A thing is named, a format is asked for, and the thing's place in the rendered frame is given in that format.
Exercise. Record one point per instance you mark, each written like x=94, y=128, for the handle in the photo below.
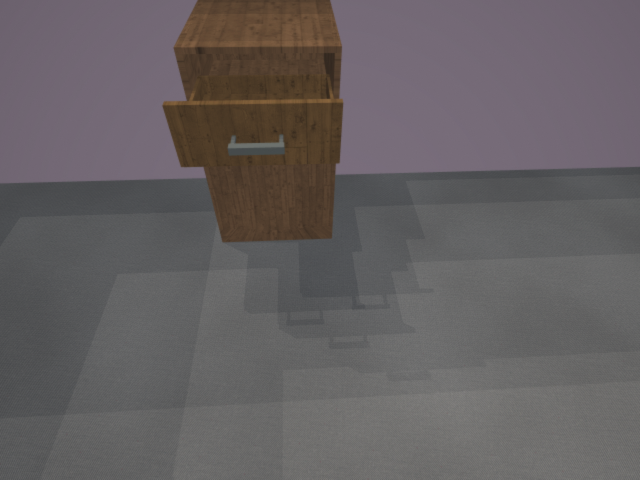
x=256, y=148

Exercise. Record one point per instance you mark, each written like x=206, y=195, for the drawer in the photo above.
x=257, y=108

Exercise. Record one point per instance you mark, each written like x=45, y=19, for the cabinet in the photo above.
x=265, y=37

